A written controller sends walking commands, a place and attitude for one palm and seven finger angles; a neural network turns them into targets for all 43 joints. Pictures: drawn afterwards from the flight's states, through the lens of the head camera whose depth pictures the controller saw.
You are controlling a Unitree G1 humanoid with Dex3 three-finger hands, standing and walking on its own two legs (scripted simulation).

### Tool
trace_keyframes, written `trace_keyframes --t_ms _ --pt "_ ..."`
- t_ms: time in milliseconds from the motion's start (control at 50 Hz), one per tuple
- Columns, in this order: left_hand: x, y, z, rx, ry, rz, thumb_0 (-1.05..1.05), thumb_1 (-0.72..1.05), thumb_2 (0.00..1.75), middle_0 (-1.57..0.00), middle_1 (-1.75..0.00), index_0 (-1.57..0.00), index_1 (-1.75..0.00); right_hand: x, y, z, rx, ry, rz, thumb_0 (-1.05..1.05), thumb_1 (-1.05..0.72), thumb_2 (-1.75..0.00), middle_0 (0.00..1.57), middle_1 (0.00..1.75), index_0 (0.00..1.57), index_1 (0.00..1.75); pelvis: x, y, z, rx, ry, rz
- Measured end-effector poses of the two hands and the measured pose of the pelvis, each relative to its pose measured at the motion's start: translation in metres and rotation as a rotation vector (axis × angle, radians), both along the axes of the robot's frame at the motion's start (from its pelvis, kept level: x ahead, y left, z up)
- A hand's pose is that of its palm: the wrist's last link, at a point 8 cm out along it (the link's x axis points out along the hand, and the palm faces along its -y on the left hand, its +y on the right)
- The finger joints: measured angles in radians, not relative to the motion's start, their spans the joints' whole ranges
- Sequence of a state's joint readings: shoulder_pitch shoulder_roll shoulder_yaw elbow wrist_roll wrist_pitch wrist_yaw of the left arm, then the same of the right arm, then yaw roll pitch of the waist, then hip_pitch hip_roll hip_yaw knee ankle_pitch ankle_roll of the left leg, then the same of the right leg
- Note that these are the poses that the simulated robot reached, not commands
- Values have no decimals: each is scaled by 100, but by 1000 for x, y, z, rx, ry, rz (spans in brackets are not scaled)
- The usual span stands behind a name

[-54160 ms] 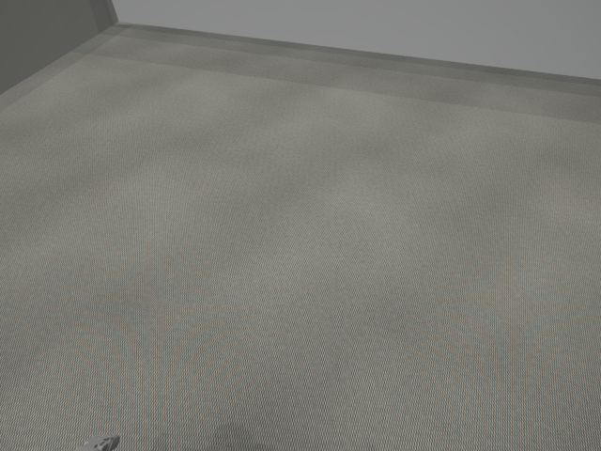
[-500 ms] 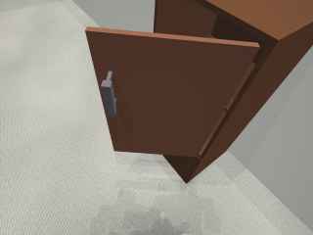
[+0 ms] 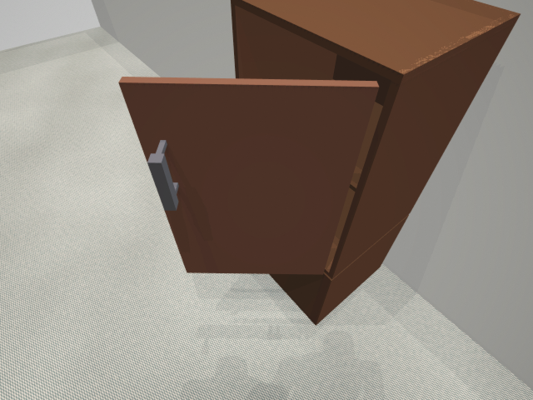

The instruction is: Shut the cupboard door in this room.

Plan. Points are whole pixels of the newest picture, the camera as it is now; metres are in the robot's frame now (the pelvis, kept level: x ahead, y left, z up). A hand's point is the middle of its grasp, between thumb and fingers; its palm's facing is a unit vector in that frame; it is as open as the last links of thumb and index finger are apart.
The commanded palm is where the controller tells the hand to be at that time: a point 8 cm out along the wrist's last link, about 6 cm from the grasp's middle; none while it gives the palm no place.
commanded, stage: come to a stop and stand still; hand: left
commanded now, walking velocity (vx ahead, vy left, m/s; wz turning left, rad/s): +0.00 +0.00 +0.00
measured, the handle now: (166, 175) +0.48 +0.21 +0.05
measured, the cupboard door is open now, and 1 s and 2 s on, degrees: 50 50 50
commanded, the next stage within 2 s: look again from close up in 0.30 s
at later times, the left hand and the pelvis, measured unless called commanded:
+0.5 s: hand out of the picture +0.00 +0.15 -0.18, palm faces +0.01 -0.98 -0.18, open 7.4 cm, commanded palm none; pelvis +0.01 +0.00 -0.01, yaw +0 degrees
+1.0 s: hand out of the picture +0.02 +0.23 -0.18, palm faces -0.01 -0.97 -0.24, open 7.4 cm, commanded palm +0.10 +0.28 -0.08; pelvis +0.01 +0.04 -0.01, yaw -1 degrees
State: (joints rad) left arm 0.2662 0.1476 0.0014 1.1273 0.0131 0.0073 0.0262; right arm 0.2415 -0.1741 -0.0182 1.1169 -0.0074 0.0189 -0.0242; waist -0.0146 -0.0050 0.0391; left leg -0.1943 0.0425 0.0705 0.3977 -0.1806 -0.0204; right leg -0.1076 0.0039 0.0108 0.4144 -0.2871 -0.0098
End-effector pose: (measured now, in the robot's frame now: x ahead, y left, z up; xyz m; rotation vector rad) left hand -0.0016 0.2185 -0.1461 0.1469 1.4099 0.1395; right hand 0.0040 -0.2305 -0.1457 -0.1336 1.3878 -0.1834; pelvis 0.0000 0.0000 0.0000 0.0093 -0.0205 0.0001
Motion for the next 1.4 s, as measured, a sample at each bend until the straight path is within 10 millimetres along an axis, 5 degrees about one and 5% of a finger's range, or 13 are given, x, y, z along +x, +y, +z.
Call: trace_keyframes --t_ms 140,280,460,700,1000,1040,1140,1200,1280,1400 --pt "-5 -14 -3 -17 10 13 2 92 90 -20 -30 -20 -30 -40 -7 3 -5 109 -17 0 -91 -90 20 30 20 30 0 -11 1 -4 -6 5" --pt "-8 -21 -4 -26 30 21 1 92 90 -20 -30 -20 -30 -52 -2 3 10 150 -25 0 -91 -90 20 30 20 30 3 -14 1 -5 -2 8" --pt "-5 -20 -5 -13 11 10 1 91 90 -20 -30 -20 -30 -20 8 -4 29 74 -7 0 -90 -90 20 30 20 30 7 -8 -3 -25 15 -3" --pt "24 30 -6 34 -107 -18 1 91 90 -20 -30 -20 -30 40 23 -3 -9 -137 53 1 -93 -90 20 30 20 30 7 21 -11 -12 -8 -5" --pt "21 61 -2 58 -73 -38 1 90 90 -20 -30 -20 -30 40 33 3 -18 -106 75 1 -91 -90 20 30 20 30 5 36 -7 -10 11 -12" --pt "48 71 16 82 -254 57 1 90 90 -20 -30 -20 -30 44 29 8 -58 -197 73 1 -90 -90 20 30 20 30 0 35 -11 -13 8 -2" --pt "139 64 113 110 -971 57 2 91 90 -22 -33 -22 -32 77 17 22 -77 -537 102 1 -90 -90 20 30 20 30 -8 29 -26 20 46 43" --pt "166 54 139 41 -1273 12 1 91 90 -25 -36 -25 -36 103 9 19 -69 -670 139 1 -90 -90 20 30 20 30 -17 25 -42 11 107 42" --pt "162 40 125 -76 -1457 -140 1 91 90 -31 -43 -31 -42 137 -2 15 -81 -798 177 1 -90 -90 20 30 20 30 -28 14 -72 11 187 22" --pt "119 49 85 -85 -1306 -67 1 90 90 -42 -54 -41 -53 175 -3 14 -96 -895 227 1 -90 -90 20 30 20 30 -31 5 -96 -8 214 35"
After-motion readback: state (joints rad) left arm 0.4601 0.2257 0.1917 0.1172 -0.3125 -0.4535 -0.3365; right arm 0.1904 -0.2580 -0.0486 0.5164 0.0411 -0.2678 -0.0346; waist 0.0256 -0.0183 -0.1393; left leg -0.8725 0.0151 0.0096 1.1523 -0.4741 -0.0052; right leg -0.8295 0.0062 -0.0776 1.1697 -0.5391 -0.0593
